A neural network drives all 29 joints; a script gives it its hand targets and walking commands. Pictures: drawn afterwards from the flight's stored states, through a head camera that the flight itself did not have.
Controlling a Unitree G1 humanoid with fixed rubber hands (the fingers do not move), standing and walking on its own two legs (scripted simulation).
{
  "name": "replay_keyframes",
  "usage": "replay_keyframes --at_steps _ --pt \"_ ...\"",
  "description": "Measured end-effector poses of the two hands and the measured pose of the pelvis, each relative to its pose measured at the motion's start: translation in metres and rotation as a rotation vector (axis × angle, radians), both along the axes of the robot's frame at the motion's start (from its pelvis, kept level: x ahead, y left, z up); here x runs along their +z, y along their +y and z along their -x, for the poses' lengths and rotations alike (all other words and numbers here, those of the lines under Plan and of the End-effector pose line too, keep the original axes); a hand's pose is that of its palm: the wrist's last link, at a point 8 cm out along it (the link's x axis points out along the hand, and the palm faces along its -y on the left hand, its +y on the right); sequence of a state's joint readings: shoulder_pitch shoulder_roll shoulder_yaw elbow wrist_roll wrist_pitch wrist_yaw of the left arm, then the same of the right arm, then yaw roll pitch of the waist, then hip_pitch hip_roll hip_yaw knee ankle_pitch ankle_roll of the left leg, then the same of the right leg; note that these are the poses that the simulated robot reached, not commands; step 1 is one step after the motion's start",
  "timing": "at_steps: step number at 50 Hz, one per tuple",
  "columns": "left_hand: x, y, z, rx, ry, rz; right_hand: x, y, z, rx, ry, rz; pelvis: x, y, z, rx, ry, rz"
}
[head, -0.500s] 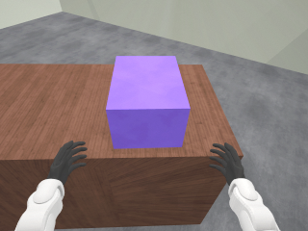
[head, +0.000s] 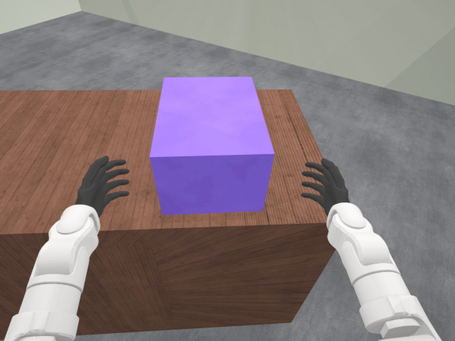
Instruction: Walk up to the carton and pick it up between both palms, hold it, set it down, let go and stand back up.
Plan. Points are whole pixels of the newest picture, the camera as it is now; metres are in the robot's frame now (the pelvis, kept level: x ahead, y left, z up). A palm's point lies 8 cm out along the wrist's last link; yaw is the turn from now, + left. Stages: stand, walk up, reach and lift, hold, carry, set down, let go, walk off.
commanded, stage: reach and lift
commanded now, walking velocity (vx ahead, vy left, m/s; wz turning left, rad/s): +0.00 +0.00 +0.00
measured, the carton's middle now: (210, 140) +0.58 +0.05 +0.04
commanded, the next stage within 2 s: none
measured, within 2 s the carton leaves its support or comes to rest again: neither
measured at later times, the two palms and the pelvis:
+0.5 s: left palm (98, 155) +0.40 +0.24 +0.14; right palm (330, 157) +0.42 -0.18 +0.14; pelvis -0.01 +0.00 +0.00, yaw +1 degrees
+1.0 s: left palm (100, 114) +0.46 +0.24 +0.19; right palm (339, 121) +0.47 -0.20 +0.18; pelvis -0.01 +0.01 -0.01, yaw +1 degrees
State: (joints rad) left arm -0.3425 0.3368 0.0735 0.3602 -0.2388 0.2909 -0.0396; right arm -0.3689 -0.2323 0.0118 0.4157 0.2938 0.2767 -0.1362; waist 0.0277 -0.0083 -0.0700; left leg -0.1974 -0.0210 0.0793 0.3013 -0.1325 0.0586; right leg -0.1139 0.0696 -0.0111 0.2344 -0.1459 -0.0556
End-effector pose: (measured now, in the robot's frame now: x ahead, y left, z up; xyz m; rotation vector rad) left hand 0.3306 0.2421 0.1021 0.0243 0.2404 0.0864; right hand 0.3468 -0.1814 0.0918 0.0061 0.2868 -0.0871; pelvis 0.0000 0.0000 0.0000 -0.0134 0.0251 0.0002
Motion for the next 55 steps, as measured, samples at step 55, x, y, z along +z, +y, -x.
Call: replay_keyframes --at_steps 55 --pt "0.095 0.006 -0.142 0.077 -0.075 -0.015 0.097 -0.015 -0.13 -0.008 -0.032 0.049 -0.013 0.005 0.01 0.022 0.325 0.015"
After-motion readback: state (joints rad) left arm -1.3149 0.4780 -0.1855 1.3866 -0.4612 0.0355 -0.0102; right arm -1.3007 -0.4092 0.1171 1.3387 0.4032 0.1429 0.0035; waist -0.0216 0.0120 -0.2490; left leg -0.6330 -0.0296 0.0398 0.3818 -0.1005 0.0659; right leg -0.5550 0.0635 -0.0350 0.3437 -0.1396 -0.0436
